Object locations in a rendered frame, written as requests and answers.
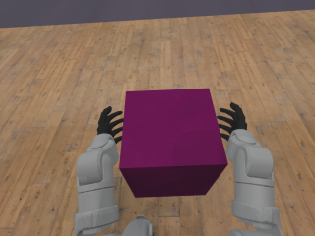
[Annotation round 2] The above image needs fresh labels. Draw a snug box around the robot left shin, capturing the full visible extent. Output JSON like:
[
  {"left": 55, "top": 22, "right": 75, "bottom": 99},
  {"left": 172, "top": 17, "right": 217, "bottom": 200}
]
[{"left": 136, "top": 215, "right": 146, "bottom": 220}]

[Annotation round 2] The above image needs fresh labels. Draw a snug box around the carton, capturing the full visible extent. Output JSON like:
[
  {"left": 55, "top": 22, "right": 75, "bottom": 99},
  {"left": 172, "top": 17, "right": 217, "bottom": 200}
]
[{"left": 119, "top": 88, "right": 228, "bottom": 198}]

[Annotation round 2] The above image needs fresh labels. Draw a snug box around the right robot forearm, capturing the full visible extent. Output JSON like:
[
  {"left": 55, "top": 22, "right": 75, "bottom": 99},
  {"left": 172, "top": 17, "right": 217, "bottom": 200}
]
[{"left": 225, "top": 129, "right": 283, "bottom": 236}]

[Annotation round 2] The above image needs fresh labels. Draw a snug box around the robot left hand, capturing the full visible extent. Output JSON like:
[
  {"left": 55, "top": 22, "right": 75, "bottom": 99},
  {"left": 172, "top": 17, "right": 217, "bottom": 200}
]
[{"left": 97, "top": 106, "right": 124, "bottom": 144}]

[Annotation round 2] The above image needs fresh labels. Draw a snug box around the left robot thigh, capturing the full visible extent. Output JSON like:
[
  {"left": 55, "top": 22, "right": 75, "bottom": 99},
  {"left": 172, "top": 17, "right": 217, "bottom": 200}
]
[{"left": 122, "top": 219, "right": 153, "bottom": 236}]

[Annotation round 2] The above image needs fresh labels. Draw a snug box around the left robot forearm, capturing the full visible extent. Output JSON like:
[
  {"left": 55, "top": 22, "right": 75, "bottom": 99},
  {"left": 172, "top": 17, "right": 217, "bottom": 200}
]
[{"left": 74, "top": 133, "right": 120, "bottom": 236}]

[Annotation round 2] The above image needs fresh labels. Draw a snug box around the robot right hand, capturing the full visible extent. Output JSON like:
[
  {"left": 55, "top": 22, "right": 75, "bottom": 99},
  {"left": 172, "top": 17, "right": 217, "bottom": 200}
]
[{"left": 217, "top": 102, "right": 247, "bottom": 140}]

